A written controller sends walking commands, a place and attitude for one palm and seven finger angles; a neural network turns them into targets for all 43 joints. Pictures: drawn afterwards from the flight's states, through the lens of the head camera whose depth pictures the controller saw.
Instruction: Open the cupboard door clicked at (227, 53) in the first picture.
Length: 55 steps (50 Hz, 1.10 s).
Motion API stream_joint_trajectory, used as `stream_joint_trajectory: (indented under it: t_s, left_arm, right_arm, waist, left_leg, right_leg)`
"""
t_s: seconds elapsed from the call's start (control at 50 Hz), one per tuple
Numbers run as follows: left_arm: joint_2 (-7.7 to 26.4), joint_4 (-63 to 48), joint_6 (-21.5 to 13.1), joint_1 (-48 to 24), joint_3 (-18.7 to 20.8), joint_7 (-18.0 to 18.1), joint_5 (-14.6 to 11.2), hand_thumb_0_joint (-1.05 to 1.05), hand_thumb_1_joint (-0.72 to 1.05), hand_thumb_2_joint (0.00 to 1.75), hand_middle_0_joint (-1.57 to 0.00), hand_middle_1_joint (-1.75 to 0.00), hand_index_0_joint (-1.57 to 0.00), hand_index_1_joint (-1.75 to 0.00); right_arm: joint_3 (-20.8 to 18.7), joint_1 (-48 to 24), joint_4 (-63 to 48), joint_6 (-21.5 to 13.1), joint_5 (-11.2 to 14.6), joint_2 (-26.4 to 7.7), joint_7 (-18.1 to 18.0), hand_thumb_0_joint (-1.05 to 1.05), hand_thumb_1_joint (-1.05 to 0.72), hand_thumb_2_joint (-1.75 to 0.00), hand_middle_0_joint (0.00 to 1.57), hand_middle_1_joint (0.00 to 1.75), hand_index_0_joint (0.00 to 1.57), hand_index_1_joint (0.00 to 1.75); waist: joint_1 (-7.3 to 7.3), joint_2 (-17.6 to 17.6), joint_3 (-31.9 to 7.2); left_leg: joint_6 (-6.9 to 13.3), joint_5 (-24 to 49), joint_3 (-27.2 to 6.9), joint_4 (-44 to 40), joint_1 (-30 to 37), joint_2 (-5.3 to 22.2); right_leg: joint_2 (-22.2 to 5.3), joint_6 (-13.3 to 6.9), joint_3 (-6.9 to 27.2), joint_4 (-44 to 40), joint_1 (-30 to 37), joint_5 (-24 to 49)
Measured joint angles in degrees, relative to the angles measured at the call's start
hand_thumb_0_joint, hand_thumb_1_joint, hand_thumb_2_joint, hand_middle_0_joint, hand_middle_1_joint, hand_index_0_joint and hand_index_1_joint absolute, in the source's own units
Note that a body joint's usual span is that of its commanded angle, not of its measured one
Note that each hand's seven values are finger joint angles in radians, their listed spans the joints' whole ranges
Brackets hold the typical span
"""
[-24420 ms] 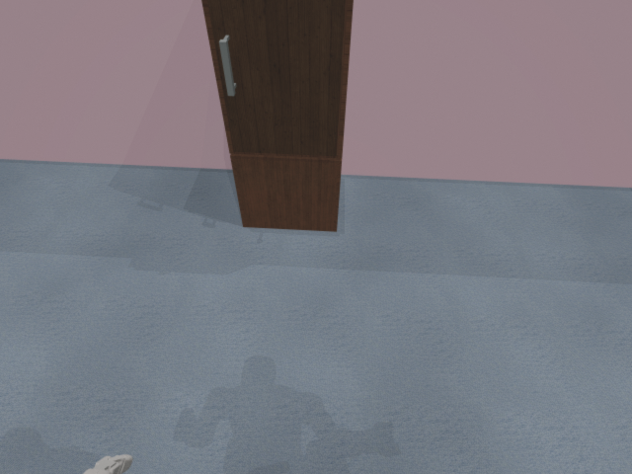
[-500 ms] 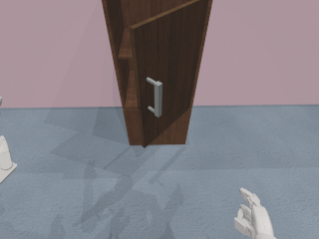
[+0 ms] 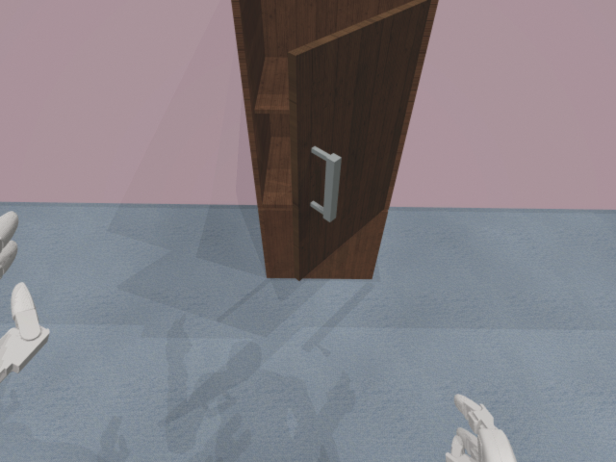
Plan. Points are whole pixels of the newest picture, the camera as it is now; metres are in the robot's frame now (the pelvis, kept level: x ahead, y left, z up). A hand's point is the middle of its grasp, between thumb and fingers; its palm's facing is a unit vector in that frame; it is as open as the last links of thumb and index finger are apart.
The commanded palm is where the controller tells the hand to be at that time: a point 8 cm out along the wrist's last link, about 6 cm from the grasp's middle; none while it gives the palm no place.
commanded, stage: stop stepping back and stand still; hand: left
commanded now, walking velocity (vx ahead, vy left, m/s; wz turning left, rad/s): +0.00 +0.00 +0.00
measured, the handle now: (323, 185) +0.63 +0.01 -0.02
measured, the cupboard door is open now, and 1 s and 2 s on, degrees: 47 47 47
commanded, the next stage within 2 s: let the arm hang, fingers relaxed in 0.04 s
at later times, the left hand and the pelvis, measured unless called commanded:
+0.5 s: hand out of the picture +0.04 +0.16 -0.18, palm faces +0.03 -0.98 -0.17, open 7.1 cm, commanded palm none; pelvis +0.00 -0.02 -0.01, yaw +2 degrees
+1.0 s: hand out of the picture +0.01 +0.16 -0.18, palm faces +0.07 -0.98 -0.20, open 7.3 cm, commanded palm none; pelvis +0.01 -0.02 +0.00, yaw +2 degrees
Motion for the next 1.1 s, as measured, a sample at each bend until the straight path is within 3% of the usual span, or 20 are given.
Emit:
stream_joint_trajectory:
  t_s: [0.14,0.16,0.18,0.22,0.28,0.36,0.42,0.5,0.58,0.82,1.1]
  left_arm:
    - [-1.01,0.91,1.38,0.43,-1.62,-0.56,0.11,0.01,0.89,0.90,-0.21,-0.31,-0.21,-0.30]
    - [-0.65,3.61,0.15,-1.01,-2.83,-1.34,1.05,0.01,0.89,0.90,-0.21,-0.31,-0.21,-0.30]
    - [-0.27,8.90,0.21,-3.90,-5.03,-2.84,1.96,0.01,0.90,0.90,-0.21,-0.31,-0.21,-0.30]
    - [-0.88,22.34,4.03,-9.84,-9.92,-5.54,2.97,0.00,0.90,0.90,-0.21,-0.31,-0.21,-0.30]
    - [-3.70,42.78,9.88,-15.12,-15.90,-7.82,3.90,0.00,0.90,0.90,-0.20,-0.30,-0.20,-0.30]
    - [-7.75,61.25,12.93,-16.66,-21.25,-9.10,4.18,0.01,0.91,0.90,-0.20,-0.30,-0.20,-0.30]
    - [-10.90,70.26,13.58,-16.55,-23.47,-9.12,3.79,0.01,0.91,0.90,-0.20,-0.30,-0.20,-0.30]
    - [-11.42,77.81,12.84,-16.27,-22.63,-7.98,3.15,0.00,0.98,0.90,-0.21,-0.31,-0.21,-0.30]
    - [-11.09,83.17,12.17,-15.40,-22.56,-8.24,2.85,0.00,0.97,0.90,-0.21,-0.30,-0.21,-0.30]
    - [-12.29,90.48,11.27,-15.01,-21.89,-7.57,2.56,0.00,0.92,0.90,-0.20,-0.30,-0.20,-0.30]
    - [-15.07,90.51,10.61,-17.42,-21.72,-7.10,2.68,0.00,0.92,0.90,-0.20,-0.30,-0.20,-0.30]
  right_arm:
    - [-0.46,-0.57,-0.06,0.22,-0.07,-0.60,-0.09,0.01,-0.90,-0.90,0.21,0.30,0.21,0.30]
    - [-0.83,-0.75,1.18,-1.00,-0.08,-1.26,0.96,0.01,-0.90,-0.90,0.21,0.30,0.21,0.30]
    - [-1.19,-1.35,2.95,-1.19,-0.14,-2.41,2.22,0.01,-0.90,-0.90,0.21,0.30,0.21,0.30]
    - [-1.57,-3.35,6.47,0.81,-0.39,-4.80,3.83,0.01,-0.90,-0.90,0.21,0.30,0.21,0.30]
    - [-1.75,-5.86,9.98,3.82,-0.88,-6.57,4.46,0.01,-0.90,-0.90,0.21,0.30,0.21,0.30]
    - [-1.65,-5.28,12.63,6.02,-1.26,-5.62,4.54,0.01,-0.90,-0.90,0.20,0.30,0.21,0.30]
    - [-1.20,-3.28,15.30,7.44,-1.59,-4.26,4.35,0.01,-0.91,-0.90,0.20,0.30,0.20,0.30]
    - [-0.77,-0.45,19.69,8.84,-1.53,-2.15,3.88,0.01,-0.91,-0.90,0.20,0.30,0.20,0.30]
    - [-0.86,1.22,23.11,9.65,-1.43,-0.56,3.50,0.01,-0.91,-0.90,0.20,0.30,0.20,0.30]
    - [-0.79,2.68,27.85,9.02,-1.30,3.35,2.95,0.01,-0.91,-0.90,0.20,0.30,0.20,0.30]
    - [-1.09,3.14,29.35,8.12,-1.34,4.36,2.45,0.01,-0.91,-0.90,0.20,0.30,0.20,0.30]
  waist:
    - [0.47,-0.48,0.98]
    - [0.62,-0.24,0.57]
    - [1.04,0.26,0.16]
    - [1.58,1.64,-0.21]
    - [0.60,2.95,0.02]
    - [-0.98,0.45,1.48]
    - [-1.05,-2.15,2.83]
    - [0.03,-3.62,3.96]
    - [0.55,-2.68,4.26]
    - [0.29,0.56,2.98]
    - [-0.12,-0.71,2.03]
  left_leg:
    - [0.04,-0.32,-0.18,0.19,-0.38,0.02]
    - [0.09,-0.58,-0.50,1.13,-1.59,-0.12]
    - [0.21,-0.99,-0.81,2.49,-2.92,-0.45]
    - [0.52,-1.98,-0.85,4.94,-4.66,-1.01]
    - [0.82,-3.24,-0.42,7.31,-5.78,-1.32]
    - [0.30,-3.76,-0.26,7.98,-5.17,-1.38]
    - [-0.22,-3.62,-0.77,7.48,-4.10,-1.14]
    - [-0.92,-2.81,-2.08,6.11,-3.05,-0.44]
    - [-1.27,-2.17,-2.90,5.05,-2.40,0.00]
    - [-1.04,-1.42,-2.33,2.56,-0.14,-0.24]
    - [-0.97,-1.57,-1.56,1.20,1.46,-0.56]
  right_leg:
    - [0.06,0.02,-0.15,-0.25,-0.10,-0.15]
    - [-0.15,0.01,-0.49,0.94,-1.22,-0.64]
    - [-0.58,0.02,-0.80,2.85,-2.63,-1.50]
    - [-1.37,0.11,-0.81,6.51,-4.83,-3.32]
    - [-1.94,0.31,-0.30,10.07,-6.62,-5.06]
    - [-2.10,-0.42,-0.09,12.10,-6.68,-6.40]
    - [-1.82,-0.68,-0.58,11.74,-5.50,-6.54]
    - [-0.87,-1.33,-1.90,9.05,-3.47,-5.46]
    - [-0.20,-1.71,-2.73,6.58,-1.96,-4.32]
    - [-0.33,-1.44,-2.22,4.44,-0.07,-3.53]
    - [-0.67,-1.21,-1.46,4.32,0.70,-4.09]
